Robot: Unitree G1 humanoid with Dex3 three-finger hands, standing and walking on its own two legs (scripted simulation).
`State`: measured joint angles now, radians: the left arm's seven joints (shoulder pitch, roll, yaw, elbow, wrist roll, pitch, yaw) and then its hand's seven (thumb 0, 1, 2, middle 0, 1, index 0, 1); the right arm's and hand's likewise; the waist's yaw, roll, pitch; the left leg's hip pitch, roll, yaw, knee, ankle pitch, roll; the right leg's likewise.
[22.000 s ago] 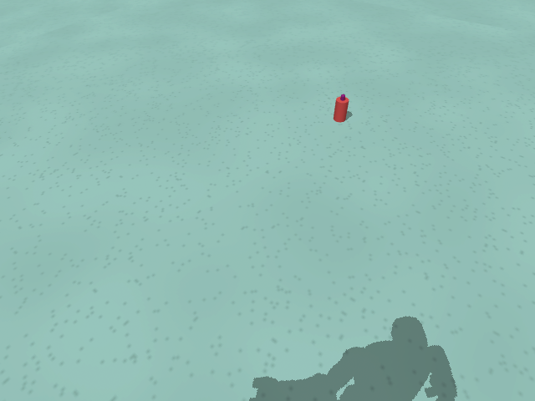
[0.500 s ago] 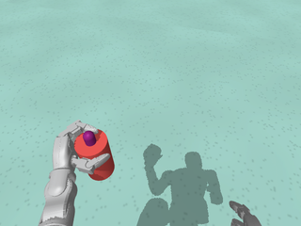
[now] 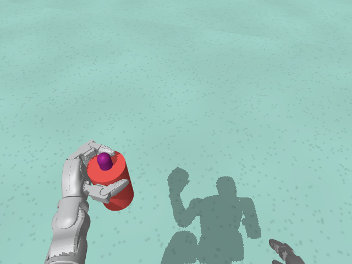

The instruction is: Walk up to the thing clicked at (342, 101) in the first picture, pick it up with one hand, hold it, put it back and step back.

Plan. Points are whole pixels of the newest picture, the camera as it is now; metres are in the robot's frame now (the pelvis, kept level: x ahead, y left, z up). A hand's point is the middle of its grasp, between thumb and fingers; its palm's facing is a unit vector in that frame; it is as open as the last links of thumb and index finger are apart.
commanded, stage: hold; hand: left
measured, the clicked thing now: (111, 178) +0.33 +0.17 +0.02
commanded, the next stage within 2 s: crouch in 0.74 s
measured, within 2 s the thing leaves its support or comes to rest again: neither
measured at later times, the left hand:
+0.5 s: hand (109, 173) +0.32 +0.16 +0.05, palm faces +0.09 -1.00 -0.01, open 9.1 cm
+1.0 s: hand (108, 172) +0.33 +0.17 +0.05, palm faces +0.11 -0.99 +0.01, open 9.1 cm
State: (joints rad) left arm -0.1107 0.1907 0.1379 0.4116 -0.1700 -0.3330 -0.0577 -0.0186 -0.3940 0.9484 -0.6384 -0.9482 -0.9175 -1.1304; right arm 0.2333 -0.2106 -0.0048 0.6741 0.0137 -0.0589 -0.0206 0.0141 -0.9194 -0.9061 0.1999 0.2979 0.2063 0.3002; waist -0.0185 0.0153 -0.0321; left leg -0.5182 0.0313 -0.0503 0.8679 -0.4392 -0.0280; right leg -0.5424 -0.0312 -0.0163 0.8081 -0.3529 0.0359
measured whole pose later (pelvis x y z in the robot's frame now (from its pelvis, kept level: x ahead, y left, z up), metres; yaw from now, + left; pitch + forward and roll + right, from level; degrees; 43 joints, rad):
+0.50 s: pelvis +0.00 -0.01 +0.00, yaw +0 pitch +5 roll -1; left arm -0.12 0.18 0.15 0.44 -0.17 -0.35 -0.07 -0.02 -0.39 0.95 -0.64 -0.95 -0.92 -1.13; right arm 0.22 -0.22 -0.01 0.67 0.01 -0.05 -0.03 0.01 -0.92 -0.91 0.20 0.30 0.21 0.30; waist -0.02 0.01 -0.03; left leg -0.52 0.03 -0.06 0.86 -0.43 -0.04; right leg -0.55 -0.03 -0.02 0.82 -0.35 0.03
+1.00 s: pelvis +0.00 +0.00 +0.00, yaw +0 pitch +6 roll -1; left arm -0.13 0.18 0.14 0.45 -0.17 -0.36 -0.05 -0.02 -0.39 0.95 -0.64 -0.95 -0.92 -1.13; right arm 0.22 -0.21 -0.01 0.67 0.01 -0.06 -0.02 0.01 -0.91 -0.91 0.20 0.30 0.21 0.30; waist -0.02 0.01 -0.04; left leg -0.55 0.03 -0.05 0.88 -0.44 -0.03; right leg -0.57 -0.03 -0.02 0.83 -0.36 0.03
